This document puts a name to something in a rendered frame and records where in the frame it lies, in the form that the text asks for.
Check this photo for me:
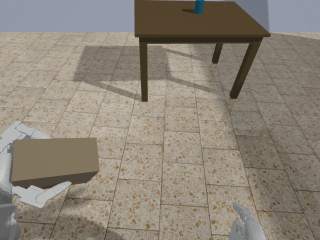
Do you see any robot right hand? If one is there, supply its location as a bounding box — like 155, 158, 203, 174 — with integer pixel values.
228, 202, 266, 240

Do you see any left robot forearm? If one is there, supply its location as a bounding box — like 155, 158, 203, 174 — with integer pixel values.
0, 203, 20, 240

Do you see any robot left hand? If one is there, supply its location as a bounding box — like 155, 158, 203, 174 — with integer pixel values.
0, 121, 72, 209

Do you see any table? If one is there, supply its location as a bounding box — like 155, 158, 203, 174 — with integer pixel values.
134, 0, 271, 102

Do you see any sponge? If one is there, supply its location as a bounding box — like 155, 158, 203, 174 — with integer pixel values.
12, 137, 100, 189

